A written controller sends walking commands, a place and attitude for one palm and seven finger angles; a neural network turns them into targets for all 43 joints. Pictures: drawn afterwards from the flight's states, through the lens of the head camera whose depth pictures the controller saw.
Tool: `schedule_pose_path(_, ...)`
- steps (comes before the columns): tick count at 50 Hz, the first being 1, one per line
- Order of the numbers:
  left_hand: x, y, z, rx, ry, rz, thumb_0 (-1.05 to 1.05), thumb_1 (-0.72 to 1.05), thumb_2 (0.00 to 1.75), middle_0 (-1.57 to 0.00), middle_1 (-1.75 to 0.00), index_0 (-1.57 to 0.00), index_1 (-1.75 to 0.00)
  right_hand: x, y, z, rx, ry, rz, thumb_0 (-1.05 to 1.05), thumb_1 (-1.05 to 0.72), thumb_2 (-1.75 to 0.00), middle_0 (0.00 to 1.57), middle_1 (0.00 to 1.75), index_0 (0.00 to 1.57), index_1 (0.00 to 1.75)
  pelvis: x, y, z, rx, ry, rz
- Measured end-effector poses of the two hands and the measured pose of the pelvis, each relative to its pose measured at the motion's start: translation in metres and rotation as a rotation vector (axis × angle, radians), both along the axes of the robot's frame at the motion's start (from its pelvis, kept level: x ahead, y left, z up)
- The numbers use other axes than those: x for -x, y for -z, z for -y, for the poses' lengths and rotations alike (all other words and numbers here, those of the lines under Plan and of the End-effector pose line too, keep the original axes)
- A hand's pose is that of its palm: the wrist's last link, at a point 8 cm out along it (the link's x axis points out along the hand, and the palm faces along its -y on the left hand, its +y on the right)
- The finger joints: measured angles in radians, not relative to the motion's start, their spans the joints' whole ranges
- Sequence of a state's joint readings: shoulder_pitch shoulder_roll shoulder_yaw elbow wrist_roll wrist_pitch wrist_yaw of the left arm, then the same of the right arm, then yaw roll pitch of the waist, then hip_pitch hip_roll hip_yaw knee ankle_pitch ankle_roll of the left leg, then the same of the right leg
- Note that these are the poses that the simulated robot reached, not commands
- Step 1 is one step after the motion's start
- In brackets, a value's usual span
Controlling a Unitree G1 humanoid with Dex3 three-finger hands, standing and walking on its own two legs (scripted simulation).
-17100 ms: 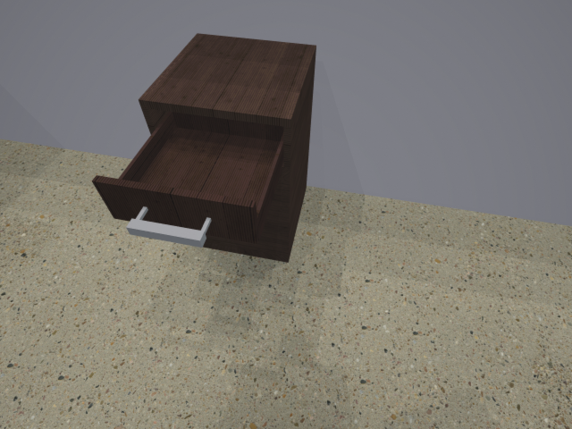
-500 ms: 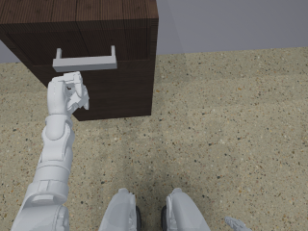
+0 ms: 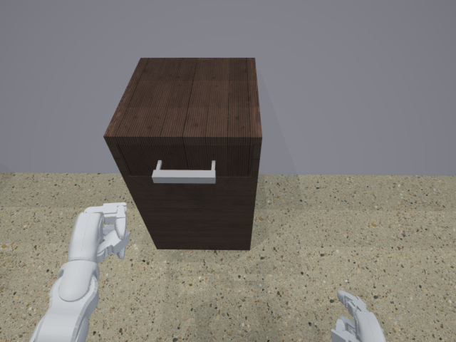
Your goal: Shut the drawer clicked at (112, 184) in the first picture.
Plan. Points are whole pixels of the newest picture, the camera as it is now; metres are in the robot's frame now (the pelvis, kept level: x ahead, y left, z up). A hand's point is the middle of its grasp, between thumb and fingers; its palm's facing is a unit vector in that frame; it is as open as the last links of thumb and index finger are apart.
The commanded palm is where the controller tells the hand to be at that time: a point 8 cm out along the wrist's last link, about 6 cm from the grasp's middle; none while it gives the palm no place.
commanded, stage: draw the hand back to the body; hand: left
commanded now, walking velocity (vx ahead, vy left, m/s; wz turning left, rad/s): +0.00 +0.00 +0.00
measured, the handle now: (185, 170) +0.59 +0.16 -0.13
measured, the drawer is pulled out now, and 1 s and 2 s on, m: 0.00 0.00 0.00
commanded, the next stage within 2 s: step back with the hand held close in 0.64 s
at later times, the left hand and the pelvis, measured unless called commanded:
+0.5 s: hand (20, 258) +0.18 +0.24 +0.20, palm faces +0.40 -0.82 -0.40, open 3.2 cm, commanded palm +0.13 +0.28 +0.20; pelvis +0.01 +0.00 +0.03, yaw +1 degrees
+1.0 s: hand (40, 253) +0.19 +0.23 +0.18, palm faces +0.33 -0.82 -0.46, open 3.2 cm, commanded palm +0.12 +0.27 +0.20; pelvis -0.01 -0.01 +0.03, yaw -1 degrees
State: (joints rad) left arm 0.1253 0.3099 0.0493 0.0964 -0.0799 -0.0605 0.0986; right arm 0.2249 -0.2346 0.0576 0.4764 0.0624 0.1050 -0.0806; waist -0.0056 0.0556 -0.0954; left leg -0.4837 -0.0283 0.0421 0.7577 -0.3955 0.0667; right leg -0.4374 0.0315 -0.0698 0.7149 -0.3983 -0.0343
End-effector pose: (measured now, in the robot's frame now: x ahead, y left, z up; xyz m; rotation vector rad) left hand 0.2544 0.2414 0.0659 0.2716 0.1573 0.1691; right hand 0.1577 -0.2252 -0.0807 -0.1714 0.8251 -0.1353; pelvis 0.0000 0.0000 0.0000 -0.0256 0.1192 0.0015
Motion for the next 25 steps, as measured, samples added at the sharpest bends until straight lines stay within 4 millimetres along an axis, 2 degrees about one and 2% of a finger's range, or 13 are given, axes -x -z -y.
schedule_pose_path(6, 0.021, -0.043, -0.010, -0.030, -0.051, 0.080, 0.01, 0.89, 0.90, -1.39, -1.59, -1.40, -1.60, -0.012, -0.015, -0.015, -0.027, -0.049, 0.066, 0.02, -0.91, -0.90, 0.20, 0.30, 0.20, 0.30, -0.002, -0.013, -0.002, -0.004, -0.007, 0.076)
schedule_pose_path(10, 0.041, -0.062, -0.009, -0.039, -0.050, 0.113, 0.01, 0.89, 0.90, -1.39, -1.59, -1.40, -1.60, -0.020, -0.024, -0.019, -0.040, -0.067, 0.114, 0.02, -0.91, -0.90, 0.20, 0.30, 0.20, 0.30, -0.005, -0.019, -0.002, -0.008, -0.003, 0.114)
schedule_pose_path(14, 0.062, -0.079, -0.017, -0.067, -0.072, 0.141, 0.01, 0.89, 0.90, -1.40, -1.59, -1.40, -1.60, -0.026, -0.032, -0.017, -0.035, -0.084, 0.144, 0.02, -0.91, -0.90, 0.20, 0.30, 0.20, 0.30, -0.007, -0.023, 0.000, -0.009, -0.003, 0.140)
schedule_pose_path(19, 0.089, -0.109, -0.029, -0.142, -0.128, 0.212, 0.01, 0.89, 0.90, -1.40, -1.59, -1.40, -1.60, -0.030, -0.036, -0.012, -0.023, -0.109, 0.169, 0.02, -0.91, -0.90, 0.20, 0.30, 0.20, 0.30, -0.008, -0.025, 0.002, -0.010, -0.008, 0.161)
schedule_pose_path(25, 0.116, -0.146, -0.031, -0.233, -0.161, 0.316, 0.01, 0.89, 0.90, -1.40, -1.59, -1.40, -1.60, -0.033, -0.037, -0.008, -0.026, -0.123, 0.195, 0.02, -0.91, -0.90, 0.20, 0.30, 0.20, 0.30, -0.007, -0.026, 0.005, -0.011, -0.011, 0.175)
